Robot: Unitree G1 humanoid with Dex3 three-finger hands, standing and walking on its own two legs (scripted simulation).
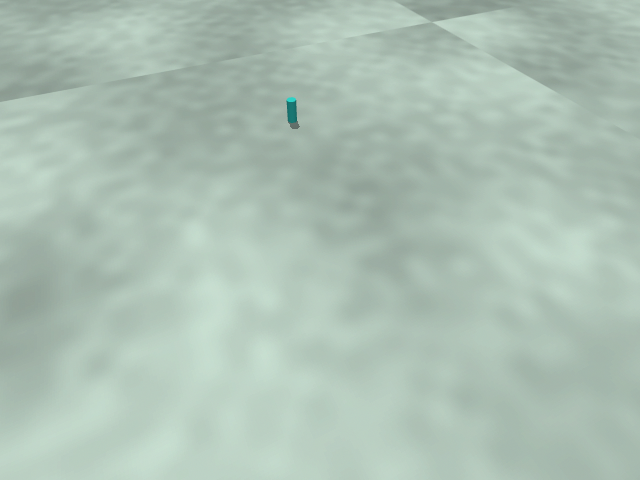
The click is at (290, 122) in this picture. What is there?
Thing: squat round
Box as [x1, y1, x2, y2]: [287, 97, 296, 122]
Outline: 290,97 287,98 288,121 294,122 296,121 295,98
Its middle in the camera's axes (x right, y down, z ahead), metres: -0.17 -0.78 +2.28
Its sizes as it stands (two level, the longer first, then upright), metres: 0.055 0.055 0.133
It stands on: the floor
